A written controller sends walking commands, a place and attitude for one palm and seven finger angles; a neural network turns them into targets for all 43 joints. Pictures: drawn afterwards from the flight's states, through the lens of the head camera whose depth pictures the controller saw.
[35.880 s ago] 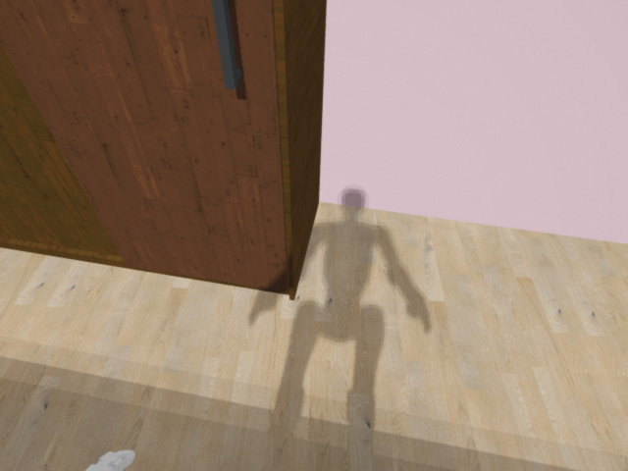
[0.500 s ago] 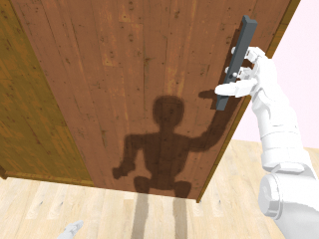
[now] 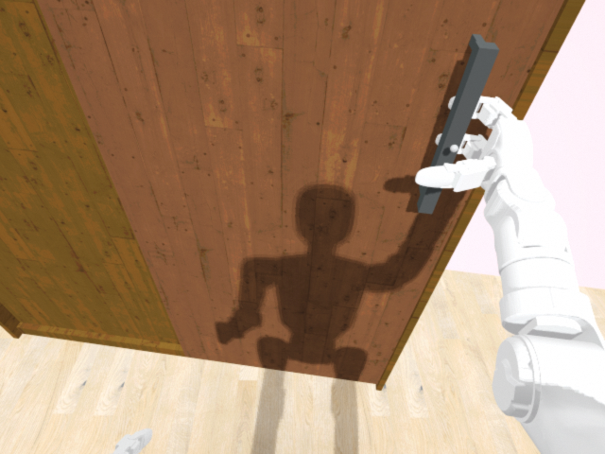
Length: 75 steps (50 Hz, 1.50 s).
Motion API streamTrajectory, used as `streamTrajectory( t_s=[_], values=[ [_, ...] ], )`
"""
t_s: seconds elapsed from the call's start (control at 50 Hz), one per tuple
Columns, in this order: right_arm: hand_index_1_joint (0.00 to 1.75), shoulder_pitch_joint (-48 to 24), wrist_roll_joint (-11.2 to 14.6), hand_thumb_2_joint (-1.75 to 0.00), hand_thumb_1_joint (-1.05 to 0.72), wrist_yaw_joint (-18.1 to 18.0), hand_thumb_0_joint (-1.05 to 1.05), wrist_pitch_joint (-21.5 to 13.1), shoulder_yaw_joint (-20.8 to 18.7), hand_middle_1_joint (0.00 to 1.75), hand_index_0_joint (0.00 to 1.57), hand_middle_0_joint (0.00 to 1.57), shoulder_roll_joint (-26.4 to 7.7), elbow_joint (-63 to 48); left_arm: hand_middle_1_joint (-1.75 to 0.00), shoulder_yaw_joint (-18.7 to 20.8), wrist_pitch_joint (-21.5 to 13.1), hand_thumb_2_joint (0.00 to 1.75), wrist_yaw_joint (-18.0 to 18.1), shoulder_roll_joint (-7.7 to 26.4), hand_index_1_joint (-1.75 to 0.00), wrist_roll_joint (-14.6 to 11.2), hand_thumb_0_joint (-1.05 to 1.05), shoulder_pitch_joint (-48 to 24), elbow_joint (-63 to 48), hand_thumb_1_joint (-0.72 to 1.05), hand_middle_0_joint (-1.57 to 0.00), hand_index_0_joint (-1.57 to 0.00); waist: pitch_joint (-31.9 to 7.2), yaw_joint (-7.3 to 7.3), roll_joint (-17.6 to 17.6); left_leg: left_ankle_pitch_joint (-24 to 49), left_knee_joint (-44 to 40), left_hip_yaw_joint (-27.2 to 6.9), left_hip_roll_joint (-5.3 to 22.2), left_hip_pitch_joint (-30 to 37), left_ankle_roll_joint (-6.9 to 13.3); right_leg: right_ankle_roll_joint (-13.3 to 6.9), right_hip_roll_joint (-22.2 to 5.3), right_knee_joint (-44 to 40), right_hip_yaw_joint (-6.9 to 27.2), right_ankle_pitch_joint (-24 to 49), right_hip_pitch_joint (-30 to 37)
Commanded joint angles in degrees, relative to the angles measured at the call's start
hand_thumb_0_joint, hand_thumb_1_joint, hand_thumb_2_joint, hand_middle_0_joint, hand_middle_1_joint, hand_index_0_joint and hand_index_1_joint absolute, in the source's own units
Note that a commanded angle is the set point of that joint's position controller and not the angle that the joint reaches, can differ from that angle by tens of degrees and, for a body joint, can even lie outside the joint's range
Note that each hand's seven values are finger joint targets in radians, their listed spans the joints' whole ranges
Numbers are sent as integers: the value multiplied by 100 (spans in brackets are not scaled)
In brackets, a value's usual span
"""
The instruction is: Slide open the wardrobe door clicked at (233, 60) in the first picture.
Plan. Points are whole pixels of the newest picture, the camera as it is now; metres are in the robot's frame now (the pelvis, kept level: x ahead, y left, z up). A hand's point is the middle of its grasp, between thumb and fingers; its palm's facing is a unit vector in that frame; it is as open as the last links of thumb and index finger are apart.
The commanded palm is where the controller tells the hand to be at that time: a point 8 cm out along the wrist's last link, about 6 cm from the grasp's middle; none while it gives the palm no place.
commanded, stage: slide the fingers in behind the handle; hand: right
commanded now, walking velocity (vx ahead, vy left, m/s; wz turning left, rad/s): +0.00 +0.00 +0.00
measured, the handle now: (447, 133) +0.50 -0.14 +0.21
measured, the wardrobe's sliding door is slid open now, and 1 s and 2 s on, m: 0.00 0.00 0.00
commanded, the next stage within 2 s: grip the handle and tug to test in 1.54 s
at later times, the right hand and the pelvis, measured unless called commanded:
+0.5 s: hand (442, 147) +0.45 -0.12 +0.22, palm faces +0.05 +1.00 +0.01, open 14.0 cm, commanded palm +0.43 -0.17 +0.22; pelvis +0.00 +0.00 +0.00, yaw +0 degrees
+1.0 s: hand (437, 145) +0.45 -0.12 +0.22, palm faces +0.06 +1.00 +0.02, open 13.9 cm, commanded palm +0.44 -0.16 +0.22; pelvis +0.00 +0.00 +0.00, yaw -1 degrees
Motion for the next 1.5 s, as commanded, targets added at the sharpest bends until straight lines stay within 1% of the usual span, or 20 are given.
streamTrajectory(
  t_s=[0.0,0.16,0.22,0.28,0.36,0.4,0.58,0.6,0.64,0.7,0.72,0.82,1.08,1.14,1.22,1.32,1.38,1.4,1.44,1.48],
  values=[
    [120,-3070,71,-30,50,40,0,-419,-176,120,30,30,-1165,-1603,-30,240,-298,90,42,734,-30,8,0,-446,-772,90,-20,-20,-1726,-30,258,1624,-341,-86,-147,57,-11,-401,319,-125,-49,1044,1138],
    [120,-3165,86,-30,50,-23,0,-144,112,120,30,30,-692,-1540,-30,190,-291,90,36,682,-30,-14,0,-577,-744,90,-20,-20,-1407,61,273,1484,-377,-41,-163,-231,-20,-386,316,-110,-8,947,1124],
    [120,-3166,99,-30,50,-86,0,-124,223,120,30,30,-502,-1671,-30,192,-297,90,30,666,-30,-2,0,-607,-746,90,-20,-20,-1571,53,229,1547,-328,-16,-161,-181,2,-371,304,-105,36,1090,1260],
    [120,-3134,118,-30,50,-138,0,-132,152,120,30,30,-533,-1699,-30,182,-300,90,22,651,-30,15,0,-654,-752,90,-20,-20,-1633,5,335,1590,-295,-18,-167,-154,5,-365,310,-93,28,1115,1237],
    [120,-3075,71,-30,50,-228,0,-118,-125,120,30,30,-867,-1614,-30,162,-233,90,38,675,-30,61,0,-627,-740,90,-20,-20,-1615,-59,524,1662,-278,-35,-131,22,-6,-371,314,-140,8,1141,1071],
    [120,-2952,7,-30,50,-286,0,-108,-85,120,30,30,-792,-1620,-30,172,-207,90,21,662,-30,67,0,-634,-755,90,-20,-20,-1638,-99,361,1694,-274,-52,-122,54,1,-362,304,-130,-17,1225,1148],
    [120,-3313,42,-30,50,-267,0,-128,190,120,30,30,-452,-1646,-30,186,-224,90,48,629,-30,46,0,-610,-721,90,-20,-20,-1559,54,350,1592,-324,-47,-161,-111,-10,-364,294,-114,-11,1074,1183],
    [120,-3275,39,-30,50,-269,0,-140,180,120,30,30,-483,-1692,-30,194,-235,90,37,653,-30,59,0,-583,-713,90,-20,-20,-1638,21,255,1589,-326,-44,-152,-47,1,-357,298,-122,2,1125,1247],
    [120,-3225,70,-30,50,-271,0,-144,8,120,30,30,-687,-1604,-30,199,-234,90,60,671,-30,69,0,-570,-684,90,-20,-20,-1646,12,455,1631,-332,-55,-149,-13,-11,-377,302,-126,-2,1119,1165],
    [120,-3231,22,-30,50,-309,0,-159,178,120,30,30,-460,-1666,-30,199,-247,90,36,636,-30,60,0,-548,-674,90,-20,-20,-1683,4,152,1625,-304,-40,-151,-4,14,-344,298,-118,-7,1182,1232],
    [120,-3289,22,-30,50,-341,0,-174,265,120,30,30,-342,-1697,-30,191,-261,90,20,616,-30,53,0,-542,-671,90,-20,-20,-1654,55,176,1602,-317,-27,-160,-61,4,-341,289,-126,14,1166,1237],
    [120,-3220,49,-30,50,-371,0,-117,122,120,30,30,-481,-1543,-30,221,-252,90,29,674,-30,69,0,-506,-628,90,-20,-20,-1601,46,545,1675,-324,-38,-157,-15,-24,-376,301,-135,3,1131,1107],
    [120,-3680,-18,-30,50,-399,0,-216,410,120,30,30,-98,-1241,-30,213,-326,90,-8,621,-30,79,0,-428,-538,90,-20,-20,-1536,185,259,1472,-287,-32,-157,-323,-18,-361,329,-44,26,942,1121],
    [120,-3537,18,-30,50,-390,0,-260,306,120,30,30,-234,-1182,-30,223,-331,90,-9,656,-30,87,0,-400,-543,90,-20,-20,-1655,122,465,1510,-256,-30,-154,-216,-17,-372,335,-49,49,972,1080],
    [120,-3629,38,-30,50,-370,0,-303,296,120,30,30,-268,-1087,-30,213,-344,90,-7,658,-30,74,0,-401,-519,90,-20,-20,-1567,161,450,1407,-278,-35,-148,-287,-34,-372,317,-57,47,873,1061],
    [120,-3754,-1,-30,50,-416,0,-381,427,120,30,30,-117,-1204,-30,205,-387,90,-30,626,-30,69,0,-404,-530,90,-20,-20,-1621,176,232,1325,-261,-12,-162,-351,-17,-347,305,-56,70,881,1153],
    [120,-3739,28,-30,50,-443,0,-381,365,120,30,30,-168,-1157,-30,205,-404,90,-29,634,-30,66,0,-420,-520,90,-20,-20,-1581,156,397,1239,-271,-8,-180,-364,-11,-345,304,-64,80,802,1089],
    [120,-3705,21,-30,50,-458,0,-381,381,120,30,30,-147,-1174,-30,214,-396,90,-33,650,-30,70,0,-415,-514,90,-20,-20,-1603,117,245,1207,-271,-2,-172,-329,2,-333,296,-85,75,828,1142],
    [120,-3779,54,-30,50,-455,0,-387,505,120,30,30,61,-1295,-30,205,-444,90,-42,612,-30,62,0,-434,-543,90,-20,-20,-1657,143,308,1335,-240,1,-186,-344,-1,-338,302,-57,79,914,1179],
    [120,-3815,43,-30,50,-456,0,-378,480,120,30,30,12,-1242,-30,209,-446,90,-42,628,-30,68,0,-403,-514,90,-20,-20,-1642,179,403,1341,-251,6,-190,-352,-8,-338,300,-66,78,901,1161]
  ],
)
